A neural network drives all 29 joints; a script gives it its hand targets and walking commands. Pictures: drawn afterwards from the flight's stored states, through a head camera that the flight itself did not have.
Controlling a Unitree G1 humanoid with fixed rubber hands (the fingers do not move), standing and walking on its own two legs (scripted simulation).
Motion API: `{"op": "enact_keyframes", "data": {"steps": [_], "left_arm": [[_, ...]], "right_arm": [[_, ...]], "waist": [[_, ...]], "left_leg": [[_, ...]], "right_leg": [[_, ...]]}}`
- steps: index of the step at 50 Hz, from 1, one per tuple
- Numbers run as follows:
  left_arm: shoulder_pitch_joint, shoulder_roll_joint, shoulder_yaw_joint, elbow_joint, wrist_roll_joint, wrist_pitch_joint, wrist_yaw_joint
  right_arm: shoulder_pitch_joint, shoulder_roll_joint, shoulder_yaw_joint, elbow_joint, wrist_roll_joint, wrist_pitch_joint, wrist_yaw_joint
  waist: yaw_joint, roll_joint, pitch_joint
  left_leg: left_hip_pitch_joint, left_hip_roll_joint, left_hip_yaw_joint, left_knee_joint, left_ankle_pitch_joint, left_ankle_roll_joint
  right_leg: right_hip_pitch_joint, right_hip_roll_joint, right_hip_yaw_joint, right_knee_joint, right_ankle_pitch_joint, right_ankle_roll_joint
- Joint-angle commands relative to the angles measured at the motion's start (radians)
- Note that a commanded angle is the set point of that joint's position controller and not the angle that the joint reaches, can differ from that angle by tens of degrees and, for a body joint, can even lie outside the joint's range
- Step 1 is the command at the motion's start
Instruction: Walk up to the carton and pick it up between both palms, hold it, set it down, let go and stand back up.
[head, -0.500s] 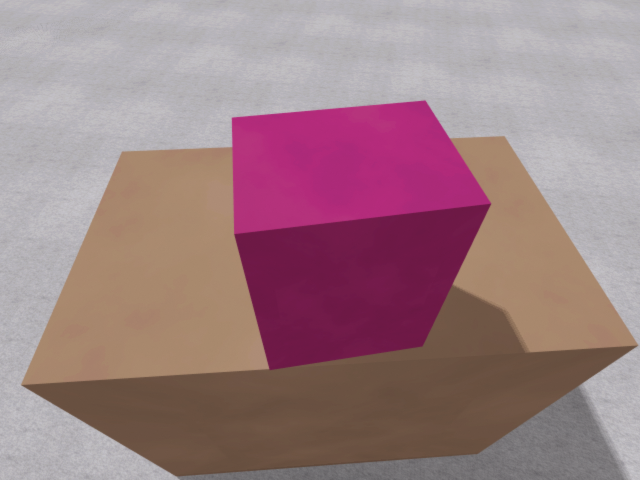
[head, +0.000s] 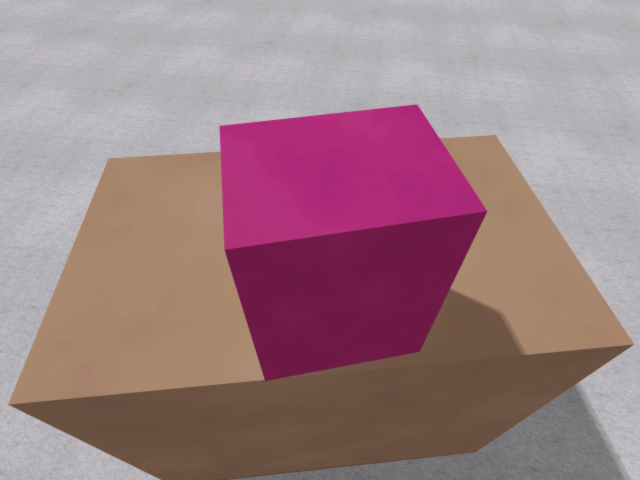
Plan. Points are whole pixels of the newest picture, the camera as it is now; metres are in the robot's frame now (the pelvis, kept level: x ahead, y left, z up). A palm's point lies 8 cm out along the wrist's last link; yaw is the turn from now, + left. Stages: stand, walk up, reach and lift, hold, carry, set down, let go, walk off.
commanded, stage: walk up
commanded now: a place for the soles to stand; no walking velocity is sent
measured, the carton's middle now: (334, 255) +0.35 +0.00 +0.10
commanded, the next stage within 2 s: reach and lift in 0.16 s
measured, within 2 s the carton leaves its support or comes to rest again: neither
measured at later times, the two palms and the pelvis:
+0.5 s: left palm (170, 458) +0.17 +0.22 -0.10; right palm (519, 441) +0.18 -0.25 -0.09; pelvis -0.02 -0.02 -0.02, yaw +1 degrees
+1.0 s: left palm (167, 475) +0.14 +0.20 -0.05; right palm (547, 479) +0.13 -0.25 -0.06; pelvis -0.02 -0.06 +0.00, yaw +1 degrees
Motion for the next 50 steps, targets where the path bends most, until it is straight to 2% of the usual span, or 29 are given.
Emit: {"op": "enact_keyframes", "data": {"steps": [1, 5, 6, 8, 9, 10, 11, 12, 13, 15, 16, 17, 18, 19, 20, 23, 24, 25, 28, 31, 33, 36, 41, 43, 47, 50], "left_arm": [[0.072, 0.116, 0.027, -0.026, 0.0, -0.01, 0.007], [0.065, 0.113, 0.024, -0.016, -0.002, -0.015, 0.009], [0.064, 0.115, 0.025, -0.013, -0.003, -0.014, 0.01], [0.061, 0.112, 0.023, -0.008, -0.002, -0.011, 0.01], [-0.859, 0.332, 0.054, -0.28, -0.071, 0.19, -0.023], [-0.663, 0.266, -0.015, -0.263, -0.073, 0.319, 0.004], [-0.654, 0.261, 0.001, -0.348, -0.062, 0.387, 0.007], [-0.597, 0.241, -0.008, -0.366, -0.069, 0.459, 0.001], [-0.566, 0.223, -0.005, -0.448, -0.075, 0.516, -0.005], [-0.468, 0.184, 0.008, -0.561, -0.061, 0.61, -0.012], [-0.415, 0.162, 0.016, -0.576, -0.042, 0.644, -0.021], [-0.352, 0.147, 0.041, -0.6, -0.014, 0.663, -0.033], [-0.285, 0.14, 0.072, -0.634, 0.018, 0.675, -0.045], [-0.217, 0.127, 0.094, -0.652, 0.046, 0.687, -0.054], [-0.173, 0.121, 0.105, -0.675, 0.062, 0.695, -0.066], [-0.121, 0.123, 0.118, -0.749, 0.091, 0.704, -0.076], [-0.133, 0.117, 0.114, -0.768, 0.089, 0.696, -0.072], [-0.159, 0.124, 0.111, -0.783, 0.078, 0.681, -0.07], [-0.248, 0.174, 0.13, -0.772, 0.059, 0.609, -0.063], [-0.32, 0.192, 0.131, -0.809, 0.036, 0.536, -0.037], [-0.344, 0.202, 0.129, -0.821, 0.009, 0.498, -0.025], [-0.313, 0.211, 0.133, -0.853, -0.037, 0.458, -0.009], [-0.189, 0.223, 0.153, -0.856, -0.08, 0.435, -0.028], [-0.152, 0.224, 0.156, -0.861, -0.092, 0.431, -0.039], [-0.08, 0.214, 0.176, -0.847, -0.084, 0.416, -0.044], [-0.075, 0.208, 0.171, -0.895, -0.083, 0.396, -0.038]], "right_arm": [[0.057, -0.131, -0.033, -0.039, -0.002, -0.015, -0.01], [0.061, -0.121, -0.03, -0.033, -0.002, -0.018, -0.009], [0.065, -0.119, -0.03, -0.032, -0.003, -0.017, -0.009], [0.063, -0.117, -0.029, -0.029, -0.003, -0.015, -0.01], [-0.791, -0.044, -0.136, -0.221, -0.13, -0.03, 0.038], [-0.587, -0.098, -0.18, -0.175, -0.131, 0.03, 0.076], [-0.572, -0.132, -0.179, -0.249, -0.119, 0.065, 0.097], [-0.515, -0.132, -0.182, -0.286, -0.107, 0.101, 0.104], [-0.468, -0.137, -0.186, -0.334, -0.085, 0.12, 0.107], [-0.34, -0.151, -0.177, -0.347, -0.016, 0.161, 0.112], [-0.279, -0.147, -0.154, -0.332, 0.015, 0.178, 0.113], [-0.223, -0.149, -0.126, -0.324, 0.045, 0.181, 0.107], [-0.188, -0.172, -0.088, -0.328, 0.087, 0.18, 0.102], [-0.151, -0.199, -0.067, -0.307, 0.117, 0.189, 0.096], [-0.131, -0.204, -0.045, -0.334, 0.141, 0.195, 0.086], [-0.132, -0.225, -0.023, -0.388, 0.155, 0.205, 0.052], [-0.14, -0.221, -0.021, -0.39, 0.155, 0.2, 0.048], [-0.159, -0.208, -0.022, -0.416, 0.146, 0.198, 0.047], [-0.181, -0.114, -0.026, -0.54, 0.07, 0.194, 0.036], [-0.192, -0.052, -0.043, -0.635, 0.044, 0.185, 0.048], [-0.183, -0.022, -0.047, -0.702, 0.038, 0.186, 0.057], [-0.139, -0.004, -0.058, -0.797, 0.034, 0.181, 0.048], [-0.024, 0.007, -0.038, -0.853, 0.043, 0.178, -0.005], [0.002, 0.007, -0.03, -0.88, 0.057, 0.176, -0.02], [0.038, -0.006, -0.018, -0.911, 0.066, 0.168, -0.03], [0.058, -0.003, -0.012, -0.942, 0.078, 0.161, -0.026]], "waist": [[0.0, -0.007, 0.026], [0.0, 0.011, 0.006], [0.0, 0.018, -0.003], [0.0, -0.005, 0.028], [-0.008, -0.067, -0.005], [-0.041, -0.013, 0.152], [-0.023, -0.007, 0.073], [-0.02, -0.032, -0.028], [0.003, 0.002, -0.15], [0.012, 0.057, -0.329], [0.002, 0.08, -0.359], [-0.008, 0.104, -0.39], [-0.001, 0.119, -0.415], [-0.008, 0.124, -0.386], [-0.014, 0.104, -0.339], [-0.035, 0.036, -0.175], [-0.033, 0.042, -0.128], [-0.038, 0.019, -0.087], [-0.023, -0.029, 0.035], [0.004, 0.037, 0.026], [0.016, 0.044, -0.002], [0.023, 0.02, -0.097], [0.015, -0.048, -0.15], [0.023, -0.051, -0.148], [0.05, -0.061, -0.099], [0.061, -0.028, -0.067]], "left_leg": [[0.061, 0.185, -0.183, -0.111, 0.024, -0.038], [0.095, 0.176, -0.161, -0.084, 0.118, -0.037], [0.095, 0.177, -0.164, -0.088, 0.103, -0.037], [0.08, 0.176, -0.167, -0.091, 0.078, -0.039], [-0.229, 0.075, -0.126, 0.118, -0.206, -0.082], [-0.278, 0.079, -0.136, 0.09, -0.394, -0.081], [-0.267, 0.093, -0.119, 0.087, -0.413, -0.075], [-0.196, 0.093, -0.106, 0.139, -0.32, -0.09], [-0.115, 0.106, -0.113, 0.18, -0.22, -0.112], [0.061, 0.126, -0.141, 0.223, -0.055, -0.131], [0.136, 0.138, -0.162, 0.227, 0.01, -0.144], [0.225, 0.134, -0.168, 0.249, 0.206, -0.164], [0.303, 0.128, -0.172, 0.271, 0.405, -0.179], [0.354, 0.121, -0.18, 0.258, 0.48, -0.184], [0.366, 0.103, -0.17, 0.226, 0.433, -0.167], [0.37, 0.053, -0.151, 0.144, 0.405, -0.15], [0.345, 0.043, -0.149, 0.119, 0.371, -0.15], [0.318, 0.034, -0.139, 0.089, 0.262, -0.142], [0.194, 0.014, -0.101, 0.03, 0.091, -0.103], [0.164, 0.027, -0.087, 0.003, 0.005, -0.095], [0.141, 0.034, -0.079, -0.009, -0.051, -0.082], [0.125, 0.035, -0.074, -0.006, -0.029, -0.074], [0.09, 0.017, -0.072, -0.029, 0.053, -0.061], [0.099, 0.012, -0.073, -0.044, 0.092, -0.067], [0.127, 0.008, -0.071, -0.078, 0.134, -0.071], [0.148, 0.012, -0.074, -0.093, 0.135, -0.076]], "right_leg": [[-0.108, -0.086, 0.085, -0.068, 0.079, -0.008], [-0.1, -0.096, 0.094, -0.069, 0.131, -0.011], [-0.093, -0.094, 0.092, -0.069, 0.117, -0.011], [-0.106, -0.092, 0.093, -0.075, 0.107, -0.009], [-0.259, -0.053, -0.045, 0.125, -0.249, -0.05], [-0.257, -0.036, -0.058, 0.154, -0.335, -0.072], [-0.217, -0.032, -0.073, 0.175, -0.296, -0.069], [-0.212, -0.036, -0.068, 0.202, -0.199, -0.071], [-0.245, -0.033, -0.073, 0.229, -0.096, -0.07], [-0.246, -0.012, -0.091, 0.233, 0.022, -0.071], [-0.258, 0.0, -0.104, 0.23, 0.059, -0.071], [-0.265, 0.011, -0.118, 0.224, 0.167, -0.07], [-0.248, 0.029, -0.13, 0.207, 0.261, -0.066], [-0.237, 0.046, -0.138, 0.167, 0.261, -0.063], [-0.22, 0.052, -0.135, 0.112, 0.23, -0.06], [-0.187, 0.052, -0.12, 0.005, 0.328, -0.029], [-0.186, 0.051, -0.117, -0.013, 0.32, -0.024], [-0.202, 0.041, -0.106, -0.044, 0.236, -0.016], [-0.188, -0.003, -0.056, -0.1, 0.179, 0.011], [-0.219, -0.019, -0.029, -0.128, 0.023, -0.01], [-0.213, -0.034, -0.004, -0.145, -0.066, -0.017], [-0.172, -0.052, 0.024, -0.141, -0.032, -0.004], [-0.048, -0.061, 0.041, -0.13, 0.168, 0.036], [-0.029, -0.052, 0.032, -0.132, 0.207, 0.045], [-0.02, -0.03, 0.01, -0.156, 0.199, 0.045], [-0.053, -0.027, 0.007, -0.184, 0.122, 0.03]]}}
